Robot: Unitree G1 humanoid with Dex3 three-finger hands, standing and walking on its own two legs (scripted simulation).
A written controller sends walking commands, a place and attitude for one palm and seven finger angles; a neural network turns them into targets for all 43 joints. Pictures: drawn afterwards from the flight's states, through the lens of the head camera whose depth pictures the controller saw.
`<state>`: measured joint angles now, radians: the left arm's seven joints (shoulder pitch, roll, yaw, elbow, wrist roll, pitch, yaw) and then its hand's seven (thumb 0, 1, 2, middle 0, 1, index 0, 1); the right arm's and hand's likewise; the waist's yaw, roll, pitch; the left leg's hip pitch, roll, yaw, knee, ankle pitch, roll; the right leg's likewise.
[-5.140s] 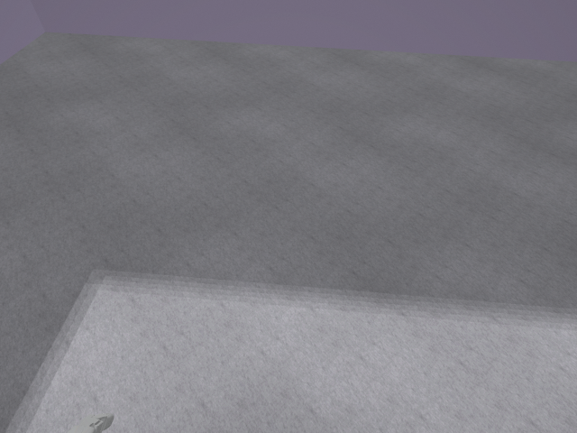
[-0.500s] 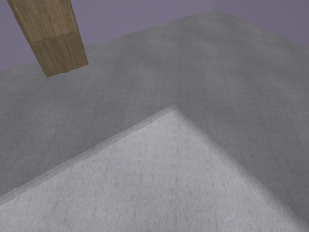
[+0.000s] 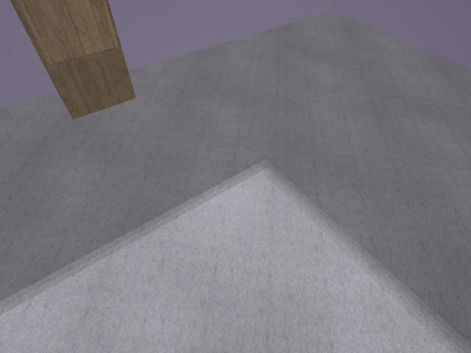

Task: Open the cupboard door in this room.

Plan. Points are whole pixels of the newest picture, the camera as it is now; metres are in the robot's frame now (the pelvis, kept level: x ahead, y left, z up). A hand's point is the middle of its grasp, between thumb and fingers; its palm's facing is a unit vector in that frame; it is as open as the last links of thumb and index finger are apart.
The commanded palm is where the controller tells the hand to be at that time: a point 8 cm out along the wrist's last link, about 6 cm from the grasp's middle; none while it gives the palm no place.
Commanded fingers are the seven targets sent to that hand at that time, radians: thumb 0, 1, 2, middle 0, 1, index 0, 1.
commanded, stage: turn or walk to find it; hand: left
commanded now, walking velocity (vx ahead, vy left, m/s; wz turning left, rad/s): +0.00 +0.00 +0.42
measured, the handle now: out of the picture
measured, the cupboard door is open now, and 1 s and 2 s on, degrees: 0 0 0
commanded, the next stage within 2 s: stand and wait in 0.38 s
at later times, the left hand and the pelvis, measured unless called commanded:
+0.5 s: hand out of the picture +0.02 +0.22 -0.19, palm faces +0.18 -0.96 -0.22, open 7.4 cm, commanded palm none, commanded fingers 0.00 0.90 0.90 -0.20 -0.30 -0.20 -0.30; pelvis -0.01 +0.01 -0.01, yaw +10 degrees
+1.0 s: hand out of the picture -0.06 +0.15 -0.18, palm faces +0.36 -0.91 -0.22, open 7.4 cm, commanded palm none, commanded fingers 0.00 0.90 0.90 -0.20 -0.30 -0.20 -0.30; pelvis -0.02 -0.03 -0.01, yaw +19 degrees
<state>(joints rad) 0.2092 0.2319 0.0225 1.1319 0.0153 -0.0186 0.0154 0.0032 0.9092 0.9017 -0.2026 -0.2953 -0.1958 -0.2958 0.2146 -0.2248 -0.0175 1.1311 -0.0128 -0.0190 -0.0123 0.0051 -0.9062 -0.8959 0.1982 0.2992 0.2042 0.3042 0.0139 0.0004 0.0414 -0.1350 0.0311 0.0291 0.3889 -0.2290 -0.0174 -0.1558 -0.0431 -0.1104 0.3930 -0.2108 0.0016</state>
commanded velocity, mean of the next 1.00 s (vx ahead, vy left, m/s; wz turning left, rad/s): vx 0.00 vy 0.00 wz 0.29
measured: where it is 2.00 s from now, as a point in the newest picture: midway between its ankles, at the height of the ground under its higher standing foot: outside the picture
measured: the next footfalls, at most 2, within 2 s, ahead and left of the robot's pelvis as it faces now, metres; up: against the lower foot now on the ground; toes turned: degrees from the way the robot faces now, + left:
right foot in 0.70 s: +0.05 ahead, -0.12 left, +0.00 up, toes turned +9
left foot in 1.10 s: -0.04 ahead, +0.11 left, +0.00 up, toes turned +25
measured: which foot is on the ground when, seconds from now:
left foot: down 0.00-0.72, up 0.74-1.00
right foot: down 0.00-0.38, up 0.40-0.68, down 0.70-1.00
